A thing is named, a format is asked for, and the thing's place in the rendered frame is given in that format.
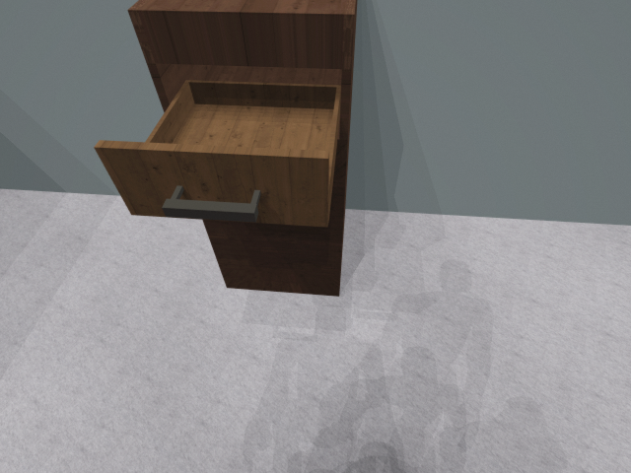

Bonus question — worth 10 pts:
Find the cabinet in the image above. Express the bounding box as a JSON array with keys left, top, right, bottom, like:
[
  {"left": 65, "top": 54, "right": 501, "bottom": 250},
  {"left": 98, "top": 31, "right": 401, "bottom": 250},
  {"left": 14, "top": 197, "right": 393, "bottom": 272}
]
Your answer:
[{"left": 128, "top": 0, "right": 357, "bottom": 297}]

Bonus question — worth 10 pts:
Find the drawer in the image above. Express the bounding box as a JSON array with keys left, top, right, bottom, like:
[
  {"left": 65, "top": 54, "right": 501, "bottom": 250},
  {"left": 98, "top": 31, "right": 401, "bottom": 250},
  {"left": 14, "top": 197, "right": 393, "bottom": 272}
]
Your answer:
[{"left": 94, "top": 80, "right": 341, "bottom": 228}]

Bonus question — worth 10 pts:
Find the handle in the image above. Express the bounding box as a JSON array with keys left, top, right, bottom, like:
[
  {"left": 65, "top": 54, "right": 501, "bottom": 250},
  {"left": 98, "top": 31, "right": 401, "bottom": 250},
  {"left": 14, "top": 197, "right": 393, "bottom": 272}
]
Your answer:
[{"left": 162, "top": 185, "right": 261, "bottom": 223}]

